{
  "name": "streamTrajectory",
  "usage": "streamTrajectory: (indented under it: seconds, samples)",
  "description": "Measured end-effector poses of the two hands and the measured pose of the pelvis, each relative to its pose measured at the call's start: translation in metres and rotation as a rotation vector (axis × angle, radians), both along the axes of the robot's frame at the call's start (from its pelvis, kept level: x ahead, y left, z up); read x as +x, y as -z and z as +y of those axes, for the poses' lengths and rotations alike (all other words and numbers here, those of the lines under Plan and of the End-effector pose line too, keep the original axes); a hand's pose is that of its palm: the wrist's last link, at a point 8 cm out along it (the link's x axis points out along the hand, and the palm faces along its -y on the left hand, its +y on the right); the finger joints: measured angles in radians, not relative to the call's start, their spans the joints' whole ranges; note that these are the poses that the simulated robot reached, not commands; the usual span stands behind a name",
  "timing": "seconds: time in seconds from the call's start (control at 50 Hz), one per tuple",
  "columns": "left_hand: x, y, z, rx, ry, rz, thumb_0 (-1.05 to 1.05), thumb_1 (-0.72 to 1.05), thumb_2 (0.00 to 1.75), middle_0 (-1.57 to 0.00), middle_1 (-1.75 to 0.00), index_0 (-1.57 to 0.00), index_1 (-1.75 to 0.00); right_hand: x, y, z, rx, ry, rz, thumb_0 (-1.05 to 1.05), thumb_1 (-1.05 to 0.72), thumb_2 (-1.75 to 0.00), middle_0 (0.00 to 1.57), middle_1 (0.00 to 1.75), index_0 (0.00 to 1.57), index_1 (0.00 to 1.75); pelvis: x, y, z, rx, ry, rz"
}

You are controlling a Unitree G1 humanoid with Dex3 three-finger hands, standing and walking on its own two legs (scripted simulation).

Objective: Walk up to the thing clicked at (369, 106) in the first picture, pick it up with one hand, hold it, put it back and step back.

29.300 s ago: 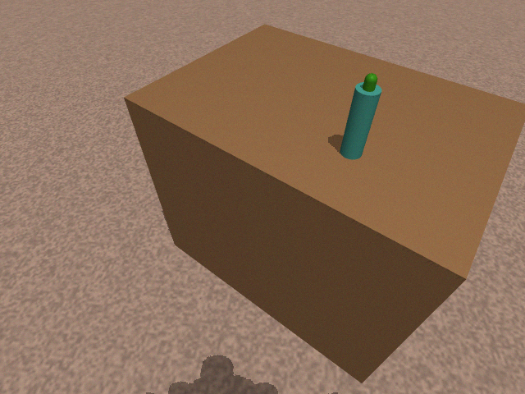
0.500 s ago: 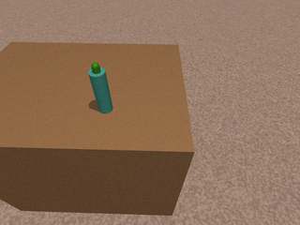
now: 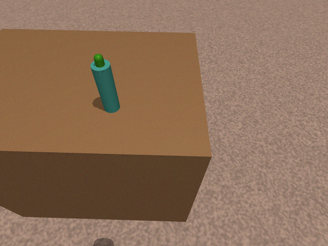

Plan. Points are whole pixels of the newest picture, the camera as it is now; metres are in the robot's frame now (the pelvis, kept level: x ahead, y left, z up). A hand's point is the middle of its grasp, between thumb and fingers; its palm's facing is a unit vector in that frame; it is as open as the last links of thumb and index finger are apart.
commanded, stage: step back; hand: left
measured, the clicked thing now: (105, 84) +0.54 +0.18 +0.07
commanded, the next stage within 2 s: none
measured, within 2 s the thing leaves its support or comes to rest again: neither
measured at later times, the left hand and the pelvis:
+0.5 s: hand out of the picture +0.03 +0.29 -0.17, palm faces +0.00 -0.93 -0.37, open 7.3 cm; pelvis -0.10 +0.02 -0.02, yaw +2 degrees
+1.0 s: hand out of the picture -0.09 +0.27 -0.14, palm faces -0.05 -0.91 -0.41, open 7.3 cm; pelvis -0.21 +0.01 -0.01, yaw -2 degrees
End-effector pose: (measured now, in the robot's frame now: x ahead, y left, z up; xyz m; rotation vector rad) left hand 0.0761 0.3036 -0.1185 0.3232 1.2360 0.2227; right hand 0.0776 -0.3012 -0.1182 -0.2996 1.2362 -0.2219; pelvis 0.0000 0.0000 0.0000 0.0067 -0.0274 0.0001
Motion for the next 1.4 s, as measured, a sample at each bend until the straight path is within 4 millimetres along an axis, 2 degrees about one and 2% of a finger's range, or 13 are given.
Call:
streamTrajectory:
  seconds: [0.08,0.16,0.24,0.34,0.42,0.54,0.68,0.84,0.92,1.0,1.12,1.24,1.4]
  samples:
    - [-0.002,0.001,0.003,0.035,0.015,-0.015,0.01,0.91,0.89,-0.2,-0.3,-0.21,-0.3,0.0,0.005,-0.013,-0.012,0.0,-0.017,0.01,-0.9,-0.89,0.2,0.3,0.2,0.3,-0.015,0.008,-0.007,0.003,0.002,0.0]
    - [-0.014,0.003,0.0,0.06,0.026,-0.025,0.01,0.91,0.89,-0.2,-0.3,-0.21,-0.3,-0.002,0.014,-0.028,-0.026,-0.003,-0.04,0.01,-0.9,-0.89,0.2,0.3,0.2,0.3,-0.03,0.018,-0.014,-0.004,-0.007,-0.005]
    - [-0.029,-0.001,0.0,0.065,0.044,-0.021,0.01,0.91,0.89,-0.2,-0.3,-0.21,-0.3,-0.012,0.013,-0.029,-0.035,-0.012,-0.039,0.01,-0.91,-0.89,0.2,0.3,0.2,0.3,-0.045,0.016,-0.009,0.015,-0.001,-0.002]
    - [-0.034,0.001,0.008,0.059,0.049,-0.067,0.01,0.91,0.89,-0.2,-0.3,-0.21,-0.3,-0.044,0.012,-0.018,-0.052,-0.042,0.008,0.01,-0.91,-0.89,0.2,0.3,0.2,0.3,-0.063,0.017,0.001,0.007,-0.022,0.018]
    - [-0.04,0.015,0.023,0.03,0.036,-0.119,0.01,0.9,0.89,-0.2,-0.3,-0.21,-0.3,-0.075,0.013,-0.002,-0.082,-0.071,0.049,0.01,-0.91,-0.89,0.2,0.3,0.2,0.3,-0.082,0.025,0.014,0.009,-0.043,0.006]
    - [-0.068,0.015,0.027,0.004,0.02,-0.078,0.01,0.91,0.89,-0.2,-0.3,-0.21,-0.3,-0.113,-0.007,0.017,-0.072,-0.053,0.053,0.01,-0.9,-0.89,0.2,0.3,0.2,0.3,-0.104,0.011,0.02,-0.025,-0.021,0.003]
    - [-0.11,0.013,0.024,0.007,0.052,-0.033,0.01,0.91,0.89,-0.2,-0.3,-0.21,-0.3,-0.126,-0.01,0.014,-0.082,-0.03,-0.037,0.01,-0.9,-0.89,0.2,0.3,0.2,0.3,-0.132,0.01,0.02,-0.026,0.025,0.003]
    - [-0.153,0.008,0.006,0.039,0.093,-0.035,0.01,0.91,0.89,-0.2,-0.3,-0.21,-0.3,-0.152,0.012,-0.007,-0.042,0.007,-0.11,0.01,-0.9,-0.89,0.2,0.3,0.2,0.3,-0.173,0.023,0.006,-0.035,0.056,-0.021]
    - [-0.169,-0.006,0.001,0.04,0.087,-0.066,0.01,0.91,0.89,-0.2,-0.3,-0.21,-0.3,-0.175,0.009,-0.007,-0.026,0.012,-0.093,0.01,-0.91,-0.89,0.2,0.3,0.2,0.3,-0.191,0.015,0.005,0.008,0.06,-0.014]
    - [-0.175,-0.014,0.004,0.053,0.092,-0.116,0.01,0.9,0.89,-0.2,-0.3,-0.21,-0.3,-0.204,0.009,-0.005,-0.036,-0.011,-0.06,0.01,-0.91,-0.89,0.2,0.3,0.2,0.3,-0.211,0.012,0.009,0.018,0.041,0.001]
    - [-0.191,-0.002,0.02,0.038,0.094,-0.191,0.01,0.9,0.89,-0.2,-0.3,-0.21,-0.3,-0.252,0.013,0.004,-0.076,-0.046,-0.014,0.01,-0.91,-0.89,0.2,0.3,0.2,0.3,-0.25,0.024,0.021,0.011,-0.006,-0.008]
    - [-0.233,0.003,0.026,0.02,0.064,-0.14,0.01,0.91,0.89,-0.2,-0.3,-0.21,-0.3,-0.297,-0.003,0.013,-0.073,-0.038,-0.016,0.01,-0.9,-0.89,0.2,0.3,0.2,0.3,-0.284,0.016,0.022,-0.006,0.012,-0.021]
    - [-0.308,0.007,0.019,0.031,0.074,-0.048,0.01,0.91,0.89,-0.2,-0.3,-0.21,-0.3,-0.325,-0.009,-0.006,-0.092,-0.039,-0.099,0.01,-0.9,-0.89,0.2,0.3,0.2,0.3,-0.334,0.017,0.008,-0.015,0.065,-0.004]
